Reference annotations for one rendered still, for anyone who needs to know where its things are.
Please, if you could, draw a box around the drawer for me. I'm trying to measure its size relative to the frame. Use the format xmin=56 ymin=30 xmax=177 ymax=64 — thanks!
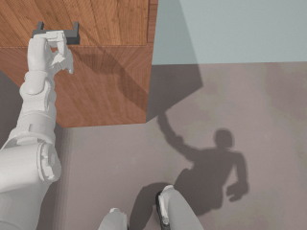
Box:
xmin=0 ymin=0 xmax=149 ymax=47

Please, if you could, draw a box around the robot right foot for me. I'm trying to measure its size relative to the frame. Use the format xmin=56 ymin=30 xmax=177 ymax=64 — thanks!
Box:
xmin=155 ymin=191 xmax=171 ymax=230

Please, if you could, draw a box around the left robot shin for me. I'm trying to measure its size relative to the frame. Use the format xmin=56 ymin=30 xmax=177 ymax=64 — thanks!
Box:
xmin=109 ymin=208 xmax=120 ymax=213

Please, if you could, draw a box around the left robot forearm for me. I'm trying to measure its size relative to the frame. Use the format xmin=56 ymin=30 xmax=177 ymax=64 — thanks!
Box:
xmin=0 ymin=70 xmax=57 ymax=150

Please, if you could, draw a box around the robot left hand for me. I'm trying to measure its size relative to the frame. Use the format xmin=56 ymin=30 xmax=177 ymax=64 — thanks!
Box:
xmin=27 ymin=31 xmax=74 ymax=78

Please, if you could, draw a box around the handle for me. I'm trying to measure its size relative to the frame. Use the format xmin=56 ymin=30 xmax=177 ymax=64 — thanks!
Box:
xmin=31 ymin=21 xmax=81 ymax=45

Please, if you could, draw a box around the cabinet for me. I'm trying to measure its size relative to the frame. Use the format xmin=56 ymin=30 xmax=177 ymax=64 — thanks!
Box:
xmin=0 ymin=0 xmax=158 ymax=128

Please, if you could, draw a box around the robot left upper arm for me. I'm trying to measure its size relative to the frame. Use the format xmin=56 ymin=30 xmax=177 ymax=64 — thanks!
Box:
xmin=0 ymin=142 xmax=61 ymax=230

